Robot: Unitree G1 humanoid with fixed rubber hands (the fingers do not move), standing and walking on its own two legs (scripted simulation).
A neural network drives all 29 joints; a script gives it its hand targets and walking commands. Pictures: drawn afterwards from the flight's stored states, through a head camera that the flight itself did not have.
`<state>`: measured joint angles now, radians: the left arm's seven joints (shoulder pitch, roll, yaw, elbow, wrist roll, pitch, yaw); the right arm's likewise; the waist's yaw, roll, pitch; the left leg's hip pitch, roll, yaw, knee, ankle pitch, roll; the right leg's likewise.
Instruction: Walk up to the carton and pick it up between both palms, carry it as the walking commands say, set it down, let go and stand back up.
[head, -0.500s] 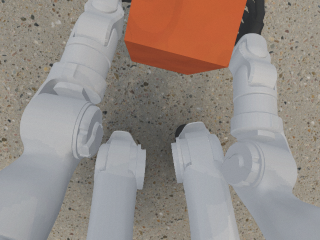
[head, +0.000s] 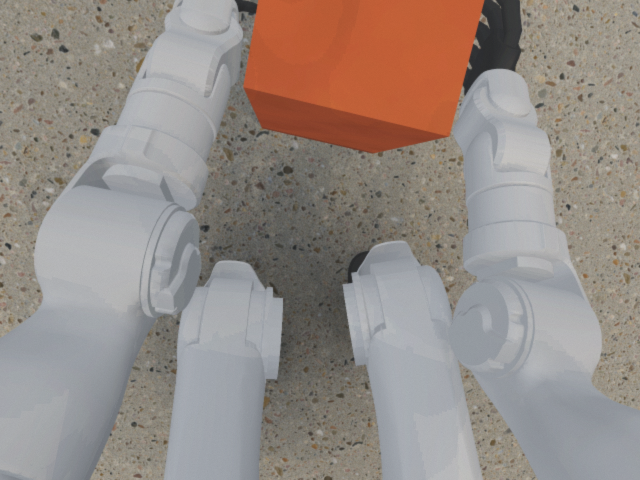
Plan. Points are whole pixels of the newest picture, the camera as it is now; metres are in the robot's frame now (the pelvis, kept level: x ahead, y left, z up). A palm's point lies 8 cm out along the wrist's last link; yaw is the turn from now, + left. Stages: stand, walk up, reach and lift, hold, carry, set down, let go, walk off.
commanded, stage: set down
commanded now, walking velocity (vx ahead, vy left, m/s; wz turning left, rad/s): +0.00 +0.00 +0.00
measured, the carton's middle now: (345, 55) +0.53 -0.07 -0.24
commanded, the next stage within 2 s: none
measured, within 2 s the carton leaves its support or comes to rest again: neither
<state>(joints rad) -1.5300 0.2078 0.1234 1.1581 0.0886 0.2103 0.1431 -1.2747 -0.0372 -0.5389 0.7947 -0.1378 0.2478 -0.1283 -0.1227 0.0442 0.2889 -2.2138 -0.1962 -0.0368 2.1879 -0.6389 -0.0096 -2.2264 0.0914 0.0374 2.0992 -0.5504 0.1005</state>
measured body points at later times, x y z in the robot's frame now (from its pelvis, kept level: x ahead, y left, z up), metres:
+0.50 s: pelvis +0.00 +0.00 +0.00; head +0.36 +0.00 +0.26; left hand +0.57 +0.06 -0.17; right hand +0.50 -0.20 -0.17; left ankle +0.09 +0.10 -0.35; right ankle +0.12 -0.13 -0.35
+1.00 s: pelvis -0.01 +0.00 +0.00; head +0.36 +0.00 +0.25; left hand +0.58 +0.08 -0.17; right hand +0.51 -0.22 -0.17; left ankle +0.09 +0.10 -0.35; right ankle +0.12 -0.13 -0.35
